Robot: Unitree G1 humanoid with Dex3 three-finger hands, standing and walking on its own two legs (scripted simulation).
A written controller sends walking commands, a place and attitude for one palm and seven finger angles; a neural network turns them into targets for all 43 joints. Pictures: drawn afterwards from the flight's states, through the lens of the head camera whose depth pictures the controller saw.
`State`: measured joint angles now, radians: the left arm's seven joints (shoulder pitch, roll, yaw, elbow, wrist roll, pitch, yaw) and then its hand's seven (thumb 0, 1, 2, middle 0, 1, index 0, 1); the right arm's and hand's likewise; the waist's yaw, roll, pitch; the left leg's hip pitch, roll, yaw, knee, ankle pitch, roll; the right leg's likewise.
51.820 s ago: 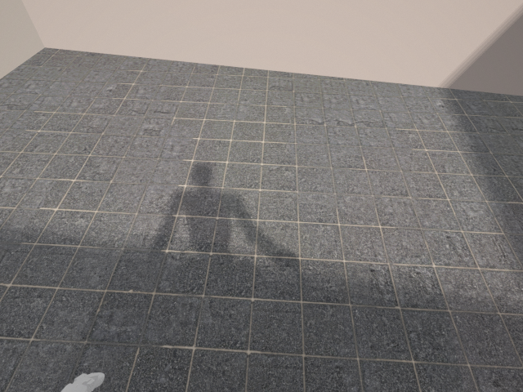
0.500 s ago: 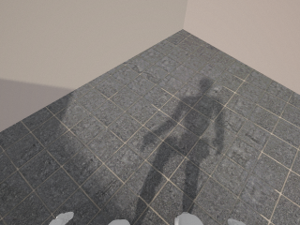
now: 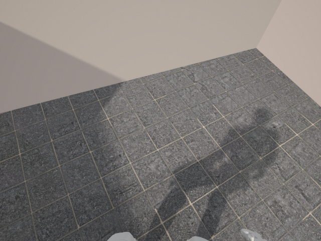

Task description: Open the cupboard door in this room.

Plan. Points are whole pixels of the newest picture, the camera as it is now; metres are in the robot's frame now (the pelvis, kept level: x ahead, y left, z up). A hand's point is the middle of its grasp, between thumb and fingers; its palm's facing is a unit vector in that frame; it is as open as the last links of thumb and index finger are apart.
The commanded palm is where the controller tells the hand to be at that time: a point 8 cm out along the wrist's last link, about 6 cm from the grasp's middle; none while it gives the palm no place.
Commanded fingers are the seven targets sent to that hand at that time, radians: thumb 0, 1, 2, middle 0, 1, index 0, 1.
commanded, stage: turn to face it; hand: left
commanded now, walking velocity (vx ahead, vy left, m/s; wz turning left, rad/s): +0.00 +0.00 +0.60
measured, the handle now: out of the picture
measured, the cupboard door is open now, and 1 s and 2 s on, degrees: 42 42 42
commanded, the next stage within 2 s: take the last steps up to it in 1.82 s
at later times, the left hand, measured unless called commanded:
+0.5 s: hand out of the picture +0.04 +0.16 -0.14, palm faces +0.29 -0.92 -0.26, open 7.4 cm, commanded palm none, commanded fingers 0.00 0.90 0.90 -0.20 -0.30 -0.20 -0.30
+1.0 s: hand out of the picture +0.02 +0.19 -0.14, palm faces +0.57 -0.77 -0.30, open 7.4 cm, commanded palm none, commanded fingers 0.00 0.90 0.90 -0.20 -0.30 -0.20 -0.30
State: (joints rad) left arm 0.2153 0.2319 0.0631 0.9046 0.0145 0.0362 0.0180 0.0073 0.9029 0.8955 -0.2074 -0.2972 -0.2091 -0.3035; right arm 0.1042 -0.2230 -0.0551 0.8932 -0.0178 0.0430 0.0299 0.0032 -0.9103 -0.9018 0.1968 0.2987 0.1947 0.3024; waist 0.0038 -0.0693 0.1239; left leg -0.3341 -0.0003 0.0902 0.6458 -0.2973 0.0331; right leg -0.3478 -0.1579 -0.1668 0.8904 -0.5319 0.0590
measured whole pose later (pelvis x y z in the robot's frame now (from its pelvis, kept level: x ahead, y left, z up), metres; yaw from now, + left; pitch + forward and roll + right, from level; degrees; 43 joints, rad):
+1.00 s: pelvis +0.04 -0.06 +0.01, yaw +35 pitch +2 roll +0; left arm 0.12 0.25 0.07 0.86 0.01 0.03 0.01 0.01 0.91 0.90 -0.20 -0.30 -0.20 -0.30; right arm 0.17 -0.22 -0.06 0.92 -0.02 0.06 0.01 0.00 -0.90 -0.90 0.20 0.30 0.20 0.30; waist -0.01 0.02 0.09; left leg -0.33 -0.02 -0.11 0.57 -0.26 -0.02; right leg -0.33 -0.03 -0.02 0.66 -0.36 0.07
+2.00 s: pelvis +0.09 -0.08 +0.02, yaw +64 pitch +0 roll +2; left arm 0.24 0.16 0.04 0.96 0.02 -0.01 0.03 0.01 0.92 0.90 -0.21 -0.30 -0.21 -0.30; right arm 0.16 -0.21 -0.06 1.01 -0.01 0.08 0.01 0.00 -0.91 -0.90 0.20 0.30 0.19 0.30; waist 0.00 -0.01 0.09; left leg -0.41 0.00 0.01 0.97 -0.46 -0.05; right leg -0.18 -0.07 -0.13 0.49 -0.30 -0.02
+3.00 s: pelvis +0.15 +0.18 +0.03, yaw +70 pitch +1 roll +1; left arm 0.26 0.17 0.07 1.05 0.01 -0.09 0.02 -0.03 0.96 0.90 -0.20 -0.30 -0.21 -0.30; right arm 0.24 -0.17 -0.06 1.06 -0.03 0.00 0.01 0.00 -0.91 -0.90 0.19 0.30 0.19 0.30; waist 0.00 0.01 0.04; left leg -0.57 0.11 0.02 0.94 -0.18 -0.04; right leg -0.13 0.00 -0.15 0.33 -0.22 -0.07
